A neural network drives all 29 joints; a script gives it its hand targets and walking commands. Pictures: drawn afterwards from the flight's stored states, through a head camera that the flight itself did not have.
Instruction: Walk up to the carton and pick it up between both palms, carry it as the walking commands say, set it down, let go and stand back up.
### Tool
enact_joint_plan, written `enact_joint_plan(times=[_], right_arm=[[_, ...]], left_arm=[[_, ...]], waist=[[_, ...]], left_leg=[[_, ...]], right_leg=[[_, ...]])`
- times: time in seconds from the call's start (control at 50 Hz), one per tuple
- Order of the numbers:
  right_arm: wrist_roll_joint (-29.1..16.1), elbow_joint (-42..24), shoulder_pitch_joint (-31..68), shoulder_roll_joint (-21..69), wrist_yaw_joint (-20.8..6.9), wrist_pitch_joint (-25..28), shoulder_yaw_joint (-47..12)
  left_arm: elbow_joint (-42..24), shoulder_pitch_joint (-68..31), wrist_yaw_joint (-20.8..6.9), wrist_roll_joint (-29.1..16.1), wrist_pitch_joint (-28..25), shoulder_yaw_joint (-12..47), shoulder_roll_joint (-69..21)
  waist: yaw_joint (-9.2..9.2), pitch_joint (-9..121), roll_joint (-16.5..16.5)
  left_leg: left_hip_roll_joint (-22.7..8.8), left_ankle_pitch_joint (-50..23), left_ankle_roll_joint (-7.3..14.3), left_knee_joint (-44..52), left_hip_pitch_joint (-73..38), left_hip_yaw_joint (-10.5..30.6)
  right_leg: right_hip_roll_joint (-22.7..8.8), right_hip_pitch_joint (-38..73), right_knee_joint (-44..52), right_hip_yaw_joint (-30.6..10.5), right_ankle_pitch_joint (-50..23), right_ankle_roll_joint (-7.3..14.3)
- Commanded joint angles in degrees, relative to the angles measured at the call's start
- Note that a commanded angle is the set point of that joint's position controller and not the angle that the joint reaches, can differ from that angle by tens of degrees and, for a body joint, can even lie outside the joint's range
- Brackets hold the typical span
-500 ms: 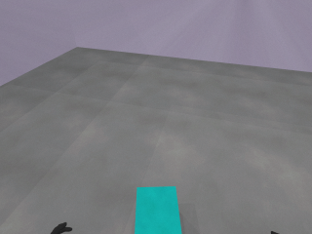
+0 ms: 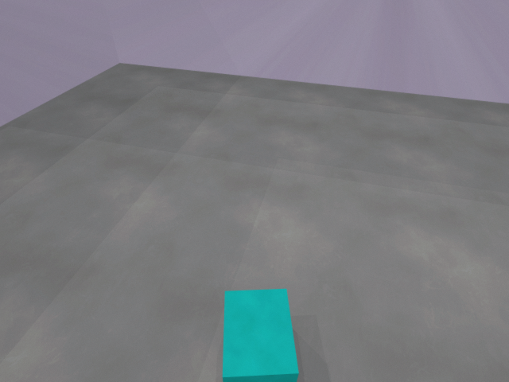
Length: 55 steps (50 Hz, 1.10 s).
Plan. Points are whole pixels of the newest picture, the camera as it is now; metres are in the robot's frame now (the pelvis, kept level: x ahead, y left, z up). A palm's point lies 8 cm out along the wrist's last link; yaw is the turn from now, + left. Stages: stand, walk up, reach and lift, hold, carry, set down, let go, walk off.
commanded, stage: stand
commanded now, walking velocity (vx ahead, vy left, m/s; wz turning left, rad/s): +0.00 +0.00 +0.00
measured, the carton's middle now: (257, 342) +0.49 +0.03 -0.66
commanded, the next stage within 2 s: none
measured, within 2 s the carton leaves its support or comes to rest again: neither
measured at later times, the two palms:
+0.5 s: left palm out of the picture +0.04 +0.31 -0.11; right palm out of the picture +0.06 -0.30 -0.10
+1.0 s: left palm out of the picture +0.03 +0.32 -0.11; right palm out of the picture +0.06 -0.30 -0.10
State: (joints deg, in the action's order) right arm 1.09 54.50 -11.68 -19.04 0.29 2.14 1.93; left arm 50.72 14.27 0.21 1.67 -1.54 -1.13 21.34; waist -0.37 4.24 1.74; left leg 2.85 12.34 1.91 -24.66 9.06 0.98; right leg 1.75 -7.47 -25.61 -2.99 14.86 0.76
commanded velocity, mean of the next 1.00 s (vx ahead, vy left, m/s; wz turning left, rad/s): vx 0.00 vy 0.00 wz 0.00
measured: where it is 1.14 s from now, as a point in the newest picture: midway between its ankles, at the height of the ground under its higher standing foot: outside the picture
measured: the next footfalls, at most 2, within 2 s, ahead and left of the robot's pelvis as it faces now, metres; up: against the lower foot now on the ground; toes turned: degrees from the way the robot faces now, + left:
none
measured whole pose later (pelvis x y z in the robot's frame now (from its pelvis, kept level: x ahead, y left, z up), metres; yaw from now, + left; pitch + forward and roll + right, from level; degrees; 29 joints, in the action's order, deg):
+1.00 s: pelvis -0.02 +0.00 +0.00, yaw +1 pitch -4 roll +0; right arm 0.8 62.9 -7.5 -20.4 -0.1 0.9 0.9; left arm 60.9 10.8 0.1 1.5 -0.8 0.1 22.6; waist -0.6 0.3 1.3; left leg 3.0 8.7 2.0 -21.8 9.2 2.2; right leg 1.6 -7.0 -21.9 -2.9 11.0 0.2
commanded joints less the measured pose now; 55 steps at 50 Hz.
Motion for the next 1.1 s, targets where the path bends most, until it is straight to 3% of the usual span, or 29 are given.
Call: enact_joint_plan(times=[0.0, 0.04, 0.06, 0.08, 0.12, 0.16, 0.18, 0.24, 0.28, 0.32, 0.42, 0.44, 0.48, 0.5, 0.58, 0.62, 0.66, 0.68, 0.74, 0.76, 0.78, 0.8, 0.88, 0.92, 0.94, 0.96, 0.98, 1.02, 1.08], right_arm=[[0.36, -2.40, 3.21, -11.54, 0.47, 0.59, 1.92], [0.50, -2.21, 5.36, -10.96, -0.03, 0.47, 1.71], [-0.13, -1.91, 5.03, -11.47, -0.13, 0.23, 1.59], [0.03, -0.44, 5.02, -12.15, 0.18, 0.53, 1.62], [-0.41, -0.90, 5.38, -11.65, 0.10, 0.19, 1.37], [0.20, 0.47, 6.18, -12.15, 0.26, 0.18, 1.10], [0.26, 0.47, 4.86, -12.48, 0.40, 0.22, 1.67], [-0.41, 1.07, 6.23, -12.67, -0.11, 0.00, 1.33], [-0.41, 2.09, 4.41, -11.04, -0.05, 0.39, 1.05], [-0.04, 1.59, 7.85, -14.06, -0.09, 0.03, 1.61], [-0.30, 2.94, 6.17, -12.63, 0.00, 0.26, 1.23], [-0.68, 4.05, 3.99, -12.95, 0.01, 0.27, 0.98], [-0.43, 3.44, 5.40, -12.14, -0.06, 0.15, 0.56], [-0.47, 3.64, 5.05, -12.18, -0.12, 0.00, 0.67], [-0.64, 3.41, 6.73, -11.94, 0.11, -0.13, 0.37], [-0.51, 4.23, 5.78, -11.10, 0.02, -0.08, -0.41], [-0.45, 3.74, 8.25, -13.27, 0.04, 0.06, 0.70], [-0.53, 4.66, 6.27, -12.04, 0.14, 0.00, 0.39], [-0.66, 4.14, 6.47, -12.76, 0.39, 0.02, 0.55], [-0.23, 4.72, 8.10, -13.79, 0.04, -0.46, 0.72], [-1.22, 4.20, 7.35, -14.42, 0.00, -0.43, 0.87], [-0.87, 5.33, 6.71, -11.87, -0.02, -0.48, 0.46], [-0.20, 5.28, 7.08, -13.46, 0.08, -0.21, 0.85], [-0.24, 5.29, 8.49, -14.57, -0.02, -0.62, 0.92], [-0.56, 6.36, 6.13, -14.25, -0.04, -0.37, 1.08], [-0.10, 5.61, 7.09, -13.55, 0.12, -0.21, 1.00], [-0.60, 5.09, 9.38, -14.94, 0.01, -0.32, 0.97], [-0.45, 5.31, 7.76, -13.29, -0.11, -0.51, 0.92], [-0.62, 5.54, 9.12, -13.18, -0.30, -0.49, 0.72]], left_arm=[[-2.70, -4.54, 0.40, -0.25, -1.47, -1.95, 9.72], [-1.67, -4.43, 0.60, -0.29, -1.68, -1.56, 10.62], [-2.23, -6.04, 0.82, 0.00, -1.23, -1.68, 11.14], [-1.86, -4.50, 0.66, -0.27, -0.72, -1.47, 9.73], [-0.42, -4.18, 0.53, -0.55, -1.05, -1.95, 12.12], [0.34, -4.68, 0.60, 0.36, -0.95, -1.46, 11.20], [1.07, -4.83, 0.31, 0.49, -0.78, -1.95, 11.27], [2.00, -3.90, 0.15, -0.31, -0.81, -1.85, 11.20], [2.00, -4.89, 0.28, -0.17, -1.01, -1.88, 11.91], [2.37, -5.70, 0.29, 0.12, -0.61, -1.11, 10.26], [3.31, -4.44, 0.57, -0.61, -0.75, -1.21, 12.00], [3.73, -4.94, 0.64, -0.81, -0.63, -1.16, 12.57], [4.22, -5.42, 0.48, -0.83, -0.82, -0.70, 11.37], [3.81, -5.46, 0.80, -0.31, -0.97, -0.41, 10.90], [4.13, -6.07, 0.53, -0.71, -0.95, -0.21, 10.92], [4.29, -5.06, 0.23, -0.82, -1.13, -0.87, 11.83], [5.69, -7.92, 0.31, -0.42, -0.39, -0.73, 12.58], [5.91, -5.68, 0.35, -0.61, -0.51, -0.88, 12.67], [6.60, -6.01, 0.45, -0.47, -0.59, -0.20, 10.49], [6.30, -5.35, 0.52, -0.57, -0.86, -0.51, 11.81], [5.90, -5.53, 0.28, -0.79, -0.10, -0.04, 11.38], [6.05, -8.13, 0.67, -0.03, -0.45, -0.75, 12.22], [7.11, -5.16, 0.10, -0.03, -0.27, -0.74, 9.95], [6.90, -7.29, 0.45, -0.11, 0.17, -0.86, 12.02], [6.91, -5.87, 0.28, -0.42, -0.05, -0.50, 10.36], [7.22, -6.40, 0.21, -0.09, -0.24, -0.76, 11.73], [7.65, -5.49, 0.19, -0.60, -0.34, -0.40, 10.58], [7.60, -5.84, 0.05, -0.17, -0.38, -0.81, 11.95], [7.09, -7.27, 0.51, -0.21, -0.09, -0.47, 12.08]], waist=[[0.54, -5.88, -0.17], [0.26, -5.06, -2.94], [0.74, -6.67, -0.77], [0.01, -3.89, -4.28], [-0.02, -5.77, -0.03], [-0.30, -7.22, -4.93], [0.14, -6.25, -1.00], [-0.39, -8.33, -3.76], [0.25, -6.20, -0.09], [-0.50, -6.67, -2.96], [0.19, -4.14, 0.28], [-0.10, -5.40, -3.42], [-0.56, -5.95, 0.78], [0.92, -6.57, -1.20], [0.55, -9.36, -4.21], [-1.77, -5.49, -2.55], [0.50, -4.85, -2.48], [-0.82, -5.72, 0.76], [0.75, -7.84, -4.58], [-0.87, -5.03, -6.35], [-0.39, -4.65, -6.21], [0.48, -6.34, 0.27], [-0.13, -7.51, -6.45], [-0.23, -7.12, -2.29], [0.61, -4.17, -1.35], [-0.07, -4.51, -0.45], [-0.61, -9.08, -3.65], [-0.72, -5.62, 0.13], [-0.32, -5.03, -5.49]], left_leg=[[-7.79, -2.50, 0.24, 7.33, 2.06, 10.27], [-8.25, -0.49, 0.48, 5.53, 1.47, 9.20], [-7.97, -0.91, 0.44, 7.03, 3.14, 9.56], [-8.05, -0.83, -0.14, 6.85, 2.51, 9.72], [-8.60, 1.42, 0.31, 7.00, 2.34, 10.95], [-7.90, 2.09, -0.47, 8.17, 3.51, 10.57], [-7.70, 3.95, -0.38, 8.37, 3.52, 9.86], [-8.34, 6.63, 0.40, 9.15, 4.57, 11.13], [-8.16, 4.02, 0.45, 7.30, 2.88, 9.86], [-7.73, 5.00, 0.10, 8.67, 2.61, 10.41], [-7.97, -0.97, -0.59, 6.65, 0.17, 10.18], [-8.19, -1.98, 0.76, 7.14, 1.47, 10.09], [-8.02, -2.37, 0.66, 6.97, 1.94, 9.59], [-7.83, -1.53, 0.55, 6.83, 0.73, 9.75], [-8.28, 1.89, 0.93, 8.11, 2.79, 10.04], [-8.04, 0.81, 0.39, 8.04, 3.38, 10.12], [-8.39, 2.20, 0.22, 8.84, 2.67, 10.65], [-8.87, 3.39, 0.62, 9.15, 1.66, 11.87], [-9.03, 7.68, 0.77, 10.88, 3.22, 12.20], [-8.50, 4.74, -0.02, 8.89, 0.55, 10.65], [-9.01, 6.61, 0.19, 9.68, 2.56, 10.97], [-9.22, 5.15, -0.05, 10.13, 2.08, 12.47], [-8.78, 10.91, -0.62, 12.03, 4.40, 12.04], [-8.90, 9.02, 0.41, 10.51, 3.56, 11.62], [-10.01, 8.19, -1.26, 11.93, 2.14, 13.77], [-9.61, 7.12, 0.51, 11.21, 3.13, 12.32], [-8.33, 6.27, 0.09, 9.58, 3.13, 11.40], [-8.22, 3.91, -0.41, 9.99, 1.82, 10.25], [-8.05, -0.31, -0.80, 9.57, 0.92, 9.07]], right_leg=[[-6.62, -3.50, 5.62, -7.14, -3.35, 0.74], [-7.09, -3.92, 7.72, -8.61, -3.44, 0.85], [-6.79, -3.72, 6.96, -7.94, -4.90, 1.08], [-7.01, -2.43, 7.27, -8.53, -4.88, 1.09], [-6.39, -3.74, 7.78, -7.28, -1.38, 1.02], [-6.14, -4.16, 7.20, -7.26, -2.15, 1.12], [-6.02, -2.99, 7.01, -6.88, -1.64, 0.70], [-6.58, -5.17, 7.52, -7.54, 0.79, 1.53], [-6.93, -3.05, 7.92, -7.86, 1.62, 1.50], [-6.01, -4.81, 7.93, -7.45, 1.65, 1.07], [-6.75, -2.81, 7.67, -6.97, -4.24, 0.78], [-7.83, -2.44, 8.13, -7.37, -2.72, 1.57], [-8.07, -2.37, 7.84, -7.93, -3.31, 1.52], [-7.35, -4.33, 8.79, -8.15, -3.36, 1.25], [-7.79, -5.35, 9.90, -8.31, -0.53, 1.12], [-7.49, -0.51, 8.19, -8.29, -1.34, 1.33], [-7.21, -0.58, 9.29, -7.42, -3.00, 0.75], [-6.69, -0.92, 8.80, -7.29, 0.15, 1.07], [-6.70, -2.61, 8.86, -7.77, 0.39, 1.11], [-6.88, -2.40, 9.11, -7.16, 0.42, 1.49], [-6.78, -2.17, 9.60, -6.59, 0.00, 1.03], [-5.99, -1.76, 8.55, -6.85, 1.25, 1.08], [-5.91, -1.45, 8.14, -5.27, 1.88, 0.96], [-6.88, -3.03, 9.28, -7.23, 2.93, 1.55], [-5.55, -0.97, 7.15, -5.65, 1.06, 1.26], [-6.72, -0.86, 7.92, -6.03, -0.11, 1.83], [-6.30, -4.32, 9.70, -6.44, 1.49, 0.96], [-7.05, -1.69, 8.55, -6.24, -0.65, 0.87], [-7.88, -1.44, 8.82, -7.43, -4.73, 0.85]])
